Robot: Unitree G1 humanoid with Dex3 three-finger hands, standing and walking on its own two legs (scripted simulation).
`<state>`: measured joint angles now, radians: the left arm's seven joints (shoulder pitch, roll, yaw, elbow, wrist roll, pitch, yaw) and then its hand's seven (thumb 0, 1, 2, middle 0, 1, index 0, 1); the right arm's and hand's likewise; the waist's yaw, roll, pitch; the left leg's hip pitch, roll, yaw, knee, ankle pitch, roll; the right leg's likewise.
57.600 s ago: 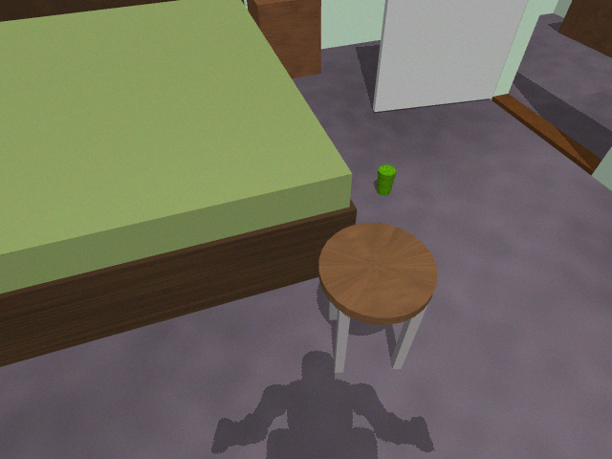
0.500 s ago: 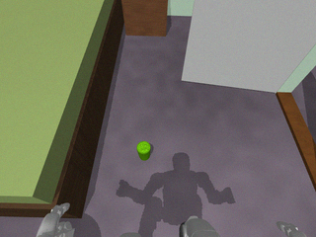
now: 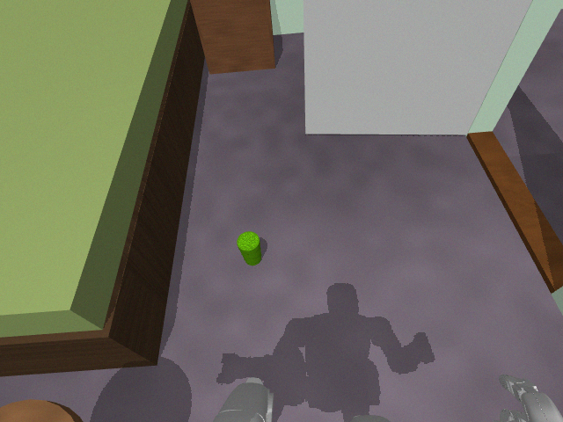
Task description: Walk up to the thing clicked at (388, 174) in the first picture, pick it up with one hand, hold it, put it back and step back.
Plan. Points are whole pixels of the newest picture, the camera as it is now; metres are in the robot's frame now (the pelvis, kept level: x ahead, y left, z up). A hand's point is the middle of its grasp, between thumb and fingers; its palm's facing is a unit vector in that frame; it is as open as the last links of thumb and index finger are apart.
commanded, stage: step back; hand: left
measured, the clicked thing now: (250, 250) +0.75 +0.21 -0.68
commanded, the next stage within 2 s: stand in 1.86 s
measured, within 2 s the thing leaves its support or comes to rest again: neither
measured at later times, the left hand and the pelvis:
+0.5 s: hand out of the picture -0.06 +0.24 -0.14, palm faces +0.10 -0.94 -0.32, open 7.4 cm; pelvis -0.16 -0.03 +0.01, yaw +5 degrees
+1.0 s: hand out of the picture -0.28 +0.20 -0.13, palm faces +0.15 -0.88 -0.45, open 7.4 cm; pelvis -0.31 -0.09 +0.00, yaw +8 degrees
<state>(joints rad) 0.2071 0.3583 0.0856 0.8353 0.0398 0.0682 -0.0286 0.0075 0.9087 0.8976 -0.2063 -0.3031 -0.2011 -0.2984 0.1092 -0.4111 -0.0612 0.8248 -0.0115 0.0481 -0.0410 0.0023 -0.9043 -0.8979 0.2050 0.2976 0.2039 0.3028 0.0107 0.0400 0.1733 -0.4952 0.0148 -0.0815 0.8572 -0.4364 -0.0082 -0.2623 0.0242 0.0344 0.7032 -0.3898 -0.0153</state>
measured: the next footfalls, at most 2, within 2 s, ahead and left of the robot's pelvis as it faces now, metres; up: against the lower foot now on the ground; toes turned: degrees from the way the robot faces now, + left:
left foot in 0.30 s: -0.07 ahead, +0.10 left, +0.00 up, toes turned +5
right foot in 0.66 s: -0.22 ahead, -0.22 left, +0.00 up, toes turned +4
